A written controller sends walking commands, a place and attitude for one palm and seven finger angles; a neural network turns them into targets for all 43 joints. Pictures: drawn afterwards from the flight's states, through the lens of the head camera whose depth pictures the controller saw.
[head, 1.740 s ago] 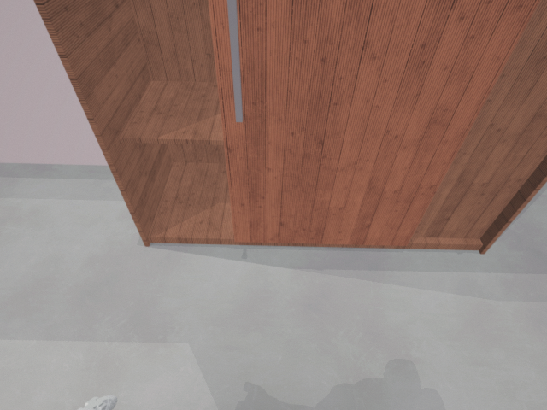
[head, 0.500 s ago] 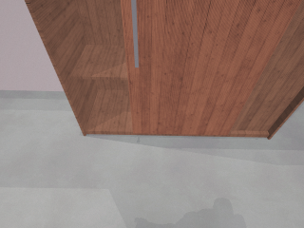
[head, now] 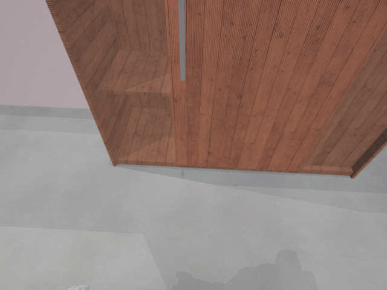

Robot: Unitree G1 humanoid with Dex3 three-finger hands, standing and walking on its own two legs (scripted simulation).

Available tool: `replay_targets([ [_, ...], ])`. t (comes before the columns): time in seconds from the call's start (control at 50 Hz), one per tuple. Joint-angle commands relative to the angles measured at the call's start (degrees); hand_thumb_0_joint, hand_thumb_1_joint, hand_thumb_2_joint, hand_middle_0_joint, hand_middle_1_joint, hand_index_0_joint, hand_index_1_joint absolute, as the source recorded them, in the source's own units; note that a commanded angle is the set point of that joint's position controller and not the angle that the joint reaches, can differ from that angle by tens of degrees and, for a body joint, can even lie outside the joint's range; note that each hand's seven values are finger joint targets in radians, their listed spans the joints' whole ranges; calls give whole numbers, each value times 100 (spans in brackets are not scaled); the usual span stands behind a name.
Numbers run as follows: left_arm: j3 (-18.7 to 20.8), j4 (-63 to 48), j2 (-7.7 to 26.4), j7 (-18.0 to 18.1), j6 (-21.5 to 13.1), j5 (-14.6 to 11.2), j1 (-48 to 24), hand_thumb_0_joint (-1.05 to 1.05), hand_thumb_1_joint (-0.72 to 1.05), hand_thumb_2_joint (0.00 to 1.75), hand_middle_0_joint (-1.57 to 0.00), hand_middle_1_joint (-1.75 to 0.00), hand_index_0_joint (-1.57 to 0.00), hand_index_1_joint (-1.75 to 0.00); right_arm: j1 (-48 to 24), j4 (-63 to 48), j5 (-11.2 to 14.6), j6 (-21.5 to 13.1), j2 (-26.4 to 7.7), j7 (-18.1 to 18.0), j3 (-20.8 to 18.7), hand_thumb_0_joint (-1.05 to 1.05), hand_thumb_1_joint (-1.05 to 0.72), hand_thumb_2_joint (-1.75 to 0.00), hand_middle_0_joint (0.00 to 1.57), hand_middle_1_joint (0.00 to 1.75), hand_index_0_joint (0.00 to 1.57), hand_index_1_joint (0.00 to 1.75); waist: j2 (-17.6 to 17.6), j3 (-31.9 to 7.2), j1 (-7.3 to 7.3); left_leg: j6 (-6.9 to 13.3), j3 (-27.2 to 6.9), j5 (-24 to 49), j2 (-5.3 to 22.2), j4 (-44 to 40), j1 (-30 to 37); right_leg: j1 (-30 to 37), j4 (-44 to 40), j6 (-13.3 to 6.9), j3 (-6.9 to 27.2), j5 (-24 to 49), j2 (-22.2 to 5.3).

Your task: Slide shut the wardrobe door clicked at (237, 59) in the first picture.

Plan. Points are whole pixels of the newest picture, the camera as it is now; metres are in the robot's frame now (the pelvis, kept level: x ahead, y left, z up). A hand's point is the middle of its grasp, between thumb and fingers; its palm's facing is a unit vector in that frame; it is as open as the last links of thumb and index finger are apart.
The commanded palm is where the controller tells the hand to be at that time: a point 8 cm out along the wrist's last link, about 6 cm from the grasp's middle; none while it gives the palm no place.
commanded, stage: walk to a spot facing it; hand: right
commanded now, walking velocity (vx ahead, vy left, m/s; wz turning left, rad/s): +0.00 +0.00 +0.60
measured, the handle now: (182, 37) +0.90 +0.08 +0.10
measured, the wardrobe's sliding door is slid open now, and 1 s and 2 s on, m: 0.39 0.39 0.39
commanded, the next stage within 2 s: turn to face it in 1.76 s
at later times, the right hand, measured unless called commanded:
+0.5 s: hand out of the picture +0.05 -0.16 -0.16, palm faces -0.20 +0.94 -0.26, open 7.4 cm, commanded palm none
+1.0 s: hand out of the picture +0.13 -0.21 -0.17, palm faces -0.46 +0.86 -0.21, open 7.4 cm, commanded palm none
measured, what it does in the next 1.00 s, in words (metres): steps on the spot, turning left: right foot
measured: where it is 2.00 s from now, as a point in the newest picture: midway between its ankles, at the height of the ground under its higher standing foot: outside the picture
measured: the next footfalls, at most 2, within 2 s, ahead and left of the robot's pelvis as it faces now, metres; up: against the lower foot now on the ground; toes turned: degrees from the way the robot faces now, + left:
right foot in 0.78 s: +0.03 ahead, -0.11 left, +0.00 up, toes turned +26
left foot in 1.34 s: -0.11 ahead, +0.12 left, +0.00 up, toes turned +53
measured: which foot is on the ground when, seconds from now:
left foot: down 0.00-0.78, up 0.80-1.00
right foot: down 0.00-0.24, up 0.26-0.76, down 0.78-1.00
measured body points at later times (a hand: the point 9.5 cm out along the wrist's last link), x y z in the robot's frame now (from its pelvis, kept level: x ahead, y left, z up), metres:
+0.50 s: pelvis -0.03 +0.03 +0.00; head +0.00 +0.06 +0.45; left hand +0.00 +0.31 -0.15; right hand +0.06 -0.20 -0.14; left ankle -0.02 +0.11 -0.74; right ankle -0.02 -0.14 -0.66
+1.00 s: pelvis -0.04 -0.05 +0.00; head -0.01 -0.07 +0.45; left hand -0.11 +0.20 -0.12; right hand +0.16 -0.25 -0.15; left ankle -0.13 +0.08 -0.64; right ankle -0.01 -0.13 -0.74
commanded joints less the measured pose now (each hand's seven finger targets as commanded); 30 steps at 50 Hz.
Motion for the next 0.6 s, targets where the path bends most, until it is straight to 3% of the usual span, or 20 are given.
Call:
replay_targets([
  [0.0, 302, -496, 832, 101, -7, 10, 306, 0, 90, 90, -20, -30, -20, -30, 21, -577, -50, 30, -745, -15, -259, 0, -90, -90, 20, 30, 20, 30, -119, -323, 159, 121, -535, 1569, 512, 329, -607, 213, -21, -186, 336, 904, -843],
  [0.04, 368, -605, 910, 105, 0, 13, 277, 0, 90, 90, -20, -30, -20, -30, 46, -710, -51, 55, -642, 22, -281, 0, -90, -90, 20, 30, 20, 30, -458, -256, 149, 45, -349, 1114, 275, 845, -907, 144, -191, -346, 538, 694, -1134],
  [0.06, 413, -670, 948, 104, -2, 19, 215, 0, 90, 90, -20, -30, -20, -30, 109, -755, -45, 75, -549, 43, -293, 0, -90, -90, 20, 30, 20, 30, -779, -200, 114, -10, -154, 551, 145, 1344, -1013, 5, -380, -519, 700, 655, -1421],
  [0.08, 438, -722, 964, 97, -31, 16, 173, 0, 90, 90, -20, -30, -20, -30, 150, -822, -51, 95, -443, 63, -313, 0, -90, -90, 20, 30, 20, 30, -1116, -226, 96, -85, 109, -687, 40, 2045, -1108, -51, -588, -774, 867, 1002, -1753],
  [0.1, 459, -788, 947, 87, -51, 25, 110, 0, 90, 90, -20, -30, -20, -30, 167, -883, -50, 119, -367, 72, -342, 0, -90, -90, 20, 30, 20, 30, -1315, -178, 70, -141, 238, -1427, 106, 2590, -1203, -105, -688, -1007, 907, 1373, -1989],
  [0.14, 480, -924, 889, 95, -73, 37, -89, 0, 90, 90, -20, -30, -20, -30, 321, -957, -48, 119, -324, 95, -390, 0, -90, -90, 20, 30, 20, 30, -1125, -254, -56, -103, 132, -1641, 352, 2595, -1035, -247, -385, -1044, 654, 1813, -2077],
  [0.16, 505, -961, 877, 97, -65, 55, -197, 0, 90, 90, -20, -30, -20, -30, 524, -925, -51, 95, -252, 114, -405, 0, -90, -90, 20, 30, 20, 30, -1008, -287, -176, -78, 221, -1408, 421, 2091, -698, -352, -22, -870, 370, 1864, -1979],
  [0.18, 523, -990, 855, 84, -37, 58, -260, 0, 90, 90, -20, -30, -20, -30, 870, -840, -64, 55, -230, 123, -423, 0, -90, -90, 20, 30, 20, 30, -774, -407, -328, -89, 359, -759, 376, 1328, -252, -461, 603, -595, 14, 1627, -1730],
  [0.2, 509, -994, 710, 60, 14, 27, -197, 0, 90, 90, -20, -30, -20, -30, 1166, -766, -97, -23, -430, 108, -478, 0, -90, -90, 20, 30, 20, 30, 46, -456, -443, -65, 98, 426, 503, 136, 213, -835, 1770, -152, -445, 822, -1196],
  [0.22, 420, -1146, 153, 36, 45, -2, 53, 0, 90, 90, -20, -30, -20, -30, 1251, -772, -179, -131, -1095, 3, -600, 0, -90, -90, 20, 30, 20, 30, 2198, -321, -361, 279, -2332, 2017, 1877, -777, 627, -2371, 3322, 273, -644, -1779, -229],
  [0.24, 405, -1275, 226, 50, 95, -8, -88, 0, 90, 90, -20, -30, -20, -30, 1339, -824, -70, -103, -1191, -70, -581, 0, -90, -90, 20, 30, 20, 30, 2074, -360, -397, 721, -2903, 2807, 2272, -997, 228, -2355, 3944, 255, 132, -2063, -87],
  [0.26, 453, -1230, 259, 48, 109, -23, 35, 0, 90, 90, -20, -30, -20, -30, 1117, -898, -68, -72, -1046, -90, -575, 0, -90, -90, 20, 30, 20, 30, 1398, -380, -214, 1065, -2337, 1872, 2158, -928, 212, -2311, 4168, 199, 385, -1696, -249],
  [0.28, 453, -1183, 262, 36, 95, -12, -170, 0, 90, 90, -20, -30, -20, -30, 847, -979, -72, -79, -880, -88, -588, 0, -90, -90, 20, 30, 20, 30, 1363, -175, -215, 997, -2516, 1150, 1845, -1021, -139, -2404, 4278, 196, 434, -1434, -300],
  [0.3, 464, -1124, 318, 23, 85, -2, -147, 0, 90, 90, -20, -30, -20, -30, 576, -1052, -56, -86, -743, -75, -546, 0, -90, -90, 20, 30, 20, 30, 1015, -25, -95, 950, -2288, 885, 1643, -1004, -228, -2396, 4331, 229, 481, -1020, -346],
  [0.34, 470, -1013, 241, 2, 81, 26, -2, 0, 90, 90, -20, -30, -20, -30, 502, -1078, -37, -130, -566, -69, -518, 0, -90, -90, 20, 30, 20, 30, 555, -172, -3, 851, -1945, 1129, 1391, -897, -194, -2204, 4139, 291, 427, -607, -343],
  [0.36, 464, -988, 190, 8, 94, 28, 53, 0, 90, 90, -20, -30, -20, -30, 596, -1061, -35, -149, -551, -67, -516, 0, -90, -90, 20, 30, 20, 30, 401, -311, -23, 814, -1870, 1294, 1318, -846, -41, -2178, 4061, 312, 413, -514, -290],
  [0.4, 460, -981, 141, 24, 109, 26, 78, 0, 90, 90, -20, -30, -20, -30, 762, -1012, -31, -150, -576, -56, -533, 0, -90, -90, 20, 30, 20, 30, 343, -534, -61, 784, -1825, 1358, 1208, -773, 262, -2201, 3901, 345, 406, -468, -229],
  [0.44, 454, -1013, 132, 34, 110, 24, 48, 0, 90, 90, -20, -30, -20, -30, 844, -985, -35, -147, -555, -55, -545, 0, -90, -90, 20, 30, 20, 30, 530, -617, -100, 754, -1839, 1467, 1137, -750, 503, -2265, 3725, 374, 419, -455, -197],
  [0.58, 420, -1239, 142, 74, 79, -1, -215, 0, 90, 90, -20, -30, -20, -30, 874, -1006, -91, -69, -624, -42, -600, 0, -90, -90, 20, 30, 20, 30, 729, -567, -207, 994, -2410, 1219, 1111, -830, 333, -1855, 2652, 330, 440, -886, -46],
])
